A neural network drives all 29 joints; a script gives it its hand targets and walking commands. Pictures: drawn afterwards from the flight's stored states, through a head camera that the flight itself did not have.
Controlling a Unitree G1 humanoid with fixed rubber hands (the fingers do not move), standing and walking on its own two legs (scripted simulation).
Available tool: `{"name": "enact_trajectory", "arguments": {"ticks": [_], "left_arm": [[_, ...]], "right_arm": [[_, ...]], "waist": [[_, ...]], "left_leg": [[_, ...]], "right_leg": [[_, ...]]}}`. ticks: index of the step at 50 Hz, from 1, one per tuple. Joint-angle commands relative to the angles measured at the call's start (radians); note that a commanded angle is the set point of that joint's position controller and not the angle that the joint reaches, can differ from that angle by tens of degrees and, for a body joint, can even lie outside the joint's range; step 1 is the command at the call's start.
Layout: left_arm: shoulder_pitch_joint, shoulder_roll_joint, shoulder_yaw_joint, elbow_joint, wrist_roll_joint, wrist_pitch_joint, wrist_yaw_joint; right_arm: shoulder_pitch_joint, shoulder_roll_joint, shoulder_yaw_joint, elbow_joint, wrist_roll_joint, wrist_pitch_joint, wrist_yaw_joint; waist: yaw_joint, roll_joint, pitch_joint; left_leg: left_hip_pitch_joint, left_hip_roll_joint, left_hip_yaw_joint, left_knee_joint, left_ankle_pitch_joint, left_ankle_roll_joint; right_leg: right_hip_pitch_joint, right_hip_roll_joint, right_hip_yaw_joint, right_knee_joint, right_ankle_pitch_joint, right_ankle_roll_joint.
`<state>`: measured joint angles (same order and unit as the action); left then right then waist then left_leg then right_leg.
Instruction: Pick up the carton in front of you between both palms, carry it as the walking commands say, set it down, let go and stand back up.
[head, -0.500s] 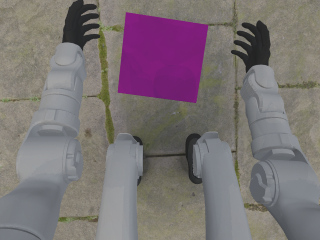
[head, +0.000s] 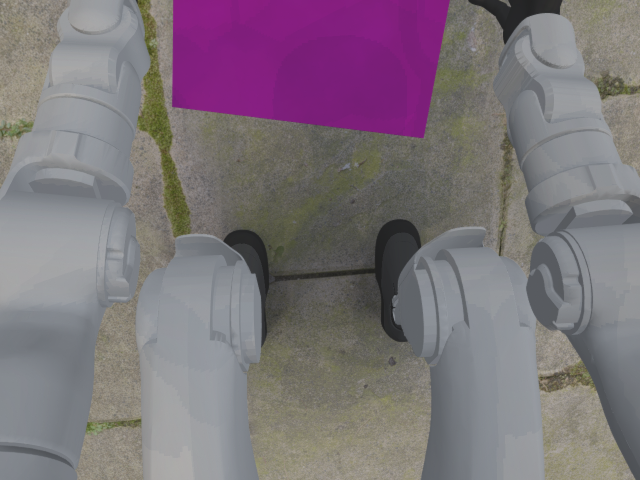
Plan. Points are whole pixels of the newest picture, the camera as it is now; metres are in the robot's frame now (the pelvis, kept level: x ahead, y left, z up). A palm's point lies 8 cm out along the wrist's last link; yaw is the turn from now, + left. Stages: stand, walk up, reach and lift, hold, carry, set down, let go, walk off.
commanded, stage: reach and lift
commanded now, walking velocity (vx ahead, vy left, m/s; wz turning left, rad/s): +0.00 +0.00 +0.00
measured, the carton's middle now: (308, 24) +0.52 +0.03 -0.25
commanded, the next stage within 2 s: none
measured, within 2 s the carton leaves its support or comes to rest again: leaves its support in 0.74 s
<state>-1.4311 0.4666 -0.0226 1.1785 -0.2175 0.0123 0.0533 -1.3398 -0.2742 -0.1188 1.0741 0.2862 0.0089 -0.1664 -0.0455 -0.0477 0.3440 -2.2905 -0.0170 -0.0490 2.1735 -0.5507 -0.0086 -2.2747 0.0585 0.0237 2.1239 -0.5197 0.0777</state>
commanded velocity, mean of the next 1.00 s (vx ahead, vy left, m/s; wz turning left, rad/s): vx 0.00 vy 0.00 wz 0.00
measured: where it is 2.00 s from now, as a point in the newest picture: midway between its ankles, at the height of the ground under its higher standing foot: (324, 306)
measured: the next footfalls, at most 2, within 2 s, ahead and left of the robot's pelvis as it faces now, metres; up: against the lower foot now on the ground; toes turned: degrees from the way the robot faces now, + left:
none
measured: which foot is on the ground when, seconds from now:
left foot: down 0.00-1.00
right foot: down 0.00-1.00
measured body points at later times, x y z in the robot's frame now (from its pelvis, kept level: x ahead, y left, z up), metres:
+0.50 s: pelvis +0.00 +0.00 +0.00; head +0.37 +0.03 +0.25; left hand +0.55 +0.18 -0.19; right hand +0.54 -0.13 -0.18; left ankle +0.11 +0.12 -0.34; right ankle +0.13 -0.13 -0.34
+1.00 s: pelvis +0.01 -0.01 +0.02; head +0.31 +0.04 +0.34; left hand +0.53 +0.18 -0.09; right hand +0.52 -0.12 -0.09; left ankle +0.11 +0.12 -0.34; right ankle +0.13 -0.14 -0.34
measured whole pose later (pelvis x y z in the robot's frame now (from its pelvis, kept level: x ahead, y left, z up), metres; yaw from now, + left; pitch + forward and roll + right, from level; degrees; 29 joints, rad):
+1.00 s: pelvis +0.01 -0.01 +0.02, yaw +2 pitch +39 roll -2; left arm -1.19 0.22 0.13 0.87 -0.05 0.24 0.10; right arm -1.06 -0.03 -0.38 0.72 0.07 0.20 -0.20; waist -0.02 -0.05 0.05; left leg -2.25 -0.08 -0.07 2.12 -0.56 -0.05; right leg -2.23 0.11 0.06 2.10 -0.56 0.10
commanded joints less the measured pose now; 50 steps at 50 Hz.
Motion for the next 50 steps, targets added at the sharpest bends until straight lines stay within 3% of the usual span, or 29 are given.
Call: {"name": "enact_trajectory", "arguments": {"ticks": [1,4,11,22,25,27,29,34,39,43,47,50], "left_arm": [[-0.280,0.111,0.013,-0.135,0.004,-0.029,0.013],[-0.233,0.089,0.008,-0.134,0.003,-0.027,0.018],[-0.193,0.035,0.007,-0.076,0.008,-0.024,0.011],[-0.294,-0.078,-0.043,-0.055,0.003,-0.042,0.018],[-0.350,-0.244,-0.092,-0.066,-0.004,-0.042,-0.002],[-0.462,-0.513,-0.163,-0.072,-0.007,-0.031,-0.053],[-0.520,-0.726,-0.165,-0.078,0.029,-0.011,-0.107],[-0.532,-0.982,-0.124,-0.176,0.075,0.032,-0.183],[-0.528,-1.132,-0.190,-0.362,0.034,0.059,-0.182],[-0.476,-1.236,-0.239,-0.518,0.039,0.114,-0.175],[-0.393,-1.337,-0.258,-0.598,0.063,0.186,-0.182],[-0.321,-1.382,-0.205,-0.517,0.120,0.237,-0.203]], "right_arm": [[-0.155,-0.023,0.013,-0.087,0.025,-0.027,0.004],[-0.118,-0.027,0.005,-0.086,0.019,-0.031,-0.003],[-0.094,-0.017,-0.026,-0.053,-0.032,-0.038,-0.002],[-0.208,0.137,0.044,-0.043,-0.014,-0.052,-0.011],[-0.245,0.269,0.058,-0.029,-0.039,-0.054,0.001],[-0.381,0.524,0.102,-0.039,-0.050,-0.043,0.058],[-0.483,0.710,0.103,-0.064,-0.099,-0.018,0.122],[-0.543,0.955,0.094,-0.142,-0.152,0.043,0.213],[-0.528,1.121,0.179,-0.284,-0.098,0.083,0.227],[-0.528,1.194,0.272,-0.437,-0.083,0.130,0.228],[-0.514,1.223,0.319,-0.566,-0.123,0.181,0.233],[-0.450,1.245,0.274,-0.506,-0.190,0.229,0.247]], "waist": [[0.044,0.151,-1.283],[0.036,0.158,-1.313],[0.013,0.136,-1.162],[0.043,0.114,-1.154],[0.020,0.116,-1.139],[0.018,0.115,-1.141],[0.023,0.109,-1.122],[0.039,0.080,-1.159],[0.067,0.105,-1.464],[0.075,0.132,-1.712],[0.049,0.141,-1.740],[0.032,0.137,-1.542]], "left_leg": [[0.714,0.022,0.032,-0.178,0.344,-0.007],[0.745,0.017,0.032,-0.168,0.381,-0.013],[0.617,0.013,0.022,-0.185,0.301,-0.008],[0.584,-0.004,0.028,-0.215,0.236,0.013],[0.583,-0.019,0.024,-0.218,0.226,0.015],[0.571,-0.033,0.017,-0.207,0.241,0.017],[0.539,-0.049,0.033,-0.197,0.226,0.016],[0.523,-0.080,0.065,-0.168,0.268,0.019],[0.708,-0.091,0.092,-0.154,0.453,0.000],[0.890,-0.108,0.111,-0.177,0.510,-0.010],[0.894,-0.130,0.124,-0.248,0.416,-0.011],[0.768,-0.136,0.125,-0.331,0.241,-0.010]], "right_leg": [[0.530,-0.011,-0.097,-0.104,0.305,-0.004],[0.527,-0.004,-0.104,-0.100,0.327,-0.002],[0.453,-0.007,-0.094,-0.117,0.268,-0.003],[0.524,0.018,-0.085,-0.138,0.235,-0.005],[0.522,0.033,-0.088,-0.141,0.225,-0.009],[0.491,0.050,-0.087,-0.122,0.235,-0.021],[0.485,0.066,-0.091,-0.107,0.217,-0.027],[0.484,0.098,-0.118,-0.080,0.248,-0.031],[0.592,0.113,-0.136,-0.060,0.406,-0.026],[0.638,0.121,-0.148,-0.096,0.405,-0.018],[0.668,0.128,-0.152,-0.165,0.327,-0.029],[0.617,0.125,-0.146,-0.244,0.187,-0.044]]}}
